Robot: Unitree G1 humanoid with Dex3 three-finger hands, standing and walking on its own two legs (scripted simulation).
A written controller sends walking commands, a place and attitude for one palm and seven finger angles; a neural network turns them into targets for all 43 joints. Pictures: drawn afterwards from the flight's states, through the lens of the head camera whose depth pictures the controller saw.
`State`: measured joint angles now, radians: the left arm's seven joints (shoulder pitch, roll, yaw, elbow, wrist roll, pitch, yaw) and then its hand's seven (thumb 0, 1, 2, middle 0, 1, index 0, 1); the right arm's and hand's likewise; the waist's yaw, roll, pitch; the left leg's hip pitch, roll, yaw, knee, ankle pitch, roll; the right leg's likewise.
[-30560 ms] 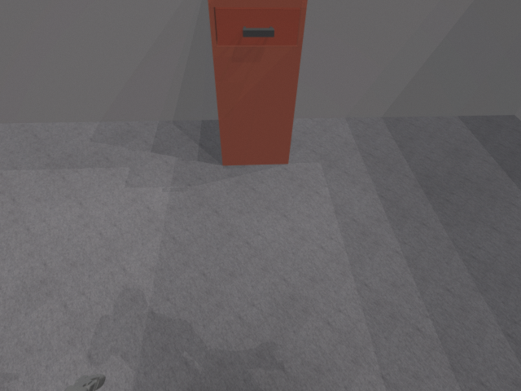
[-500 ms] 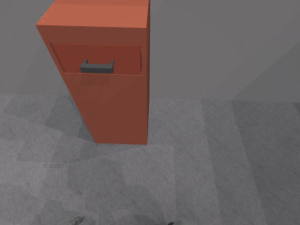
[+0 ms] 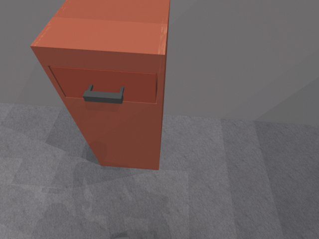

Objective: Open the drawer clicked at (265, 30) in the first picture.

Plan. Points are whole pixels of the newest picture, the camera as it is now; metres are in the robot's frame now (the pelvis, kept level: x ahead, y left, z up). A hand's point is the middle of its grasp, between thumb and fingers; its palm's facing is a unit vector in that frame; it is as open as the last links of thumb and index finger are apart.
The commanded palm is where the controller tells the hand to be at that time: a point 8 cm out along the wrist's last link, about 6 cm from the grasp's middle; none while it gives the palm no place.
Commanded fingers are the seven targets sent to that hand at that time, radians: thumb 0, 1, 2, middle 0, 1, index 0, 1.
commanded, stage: come to a stop and stand still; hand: left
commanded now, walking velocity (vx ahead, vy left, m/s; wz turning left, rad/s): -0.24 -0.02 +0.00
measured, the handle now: (105, 92) +0.54 +0.22 -0.01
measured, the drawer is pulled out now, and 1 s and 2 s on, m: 0.00 0.00 0.00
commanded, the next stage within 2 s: look again from close up in 0.86 s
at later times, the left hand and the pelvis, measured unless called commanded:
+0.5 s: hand out of the picture +0.03 +0.20 -0.18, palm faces +0.04 -0.98 -0.20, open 7.4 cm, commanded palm none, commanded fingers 0.00 0.90 0.90 -0.20 -0.30 -0.20 -0.30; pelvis -0.02 +0.01 +0.00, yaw +0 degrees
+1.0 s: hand out of the picture +0.00 +0.21 -0.17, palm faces -0.02 -0.98 -0.21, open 7.4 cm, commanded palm none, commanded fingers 0.00 0.90 0.90 -0.20 -0.30 -0.20 -0.30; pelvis -0.02 +0.02 +0.01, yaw -2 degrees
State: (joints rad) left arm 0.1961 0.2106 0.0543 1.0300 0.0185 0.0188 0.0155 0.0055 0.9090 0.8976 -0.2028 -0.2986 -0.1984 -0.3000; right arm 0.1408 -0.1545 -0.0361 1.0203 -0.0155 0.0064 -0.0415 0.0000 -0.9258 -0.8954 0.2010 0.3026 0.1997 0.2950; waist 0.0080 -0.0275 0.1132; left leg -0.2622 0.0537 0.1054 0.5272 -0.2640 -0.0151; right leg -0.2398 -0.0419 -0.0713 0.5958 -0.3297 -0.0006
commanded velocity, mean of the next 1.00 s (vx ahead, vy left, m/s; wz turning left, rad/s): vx -0.01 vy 0.02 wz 0.00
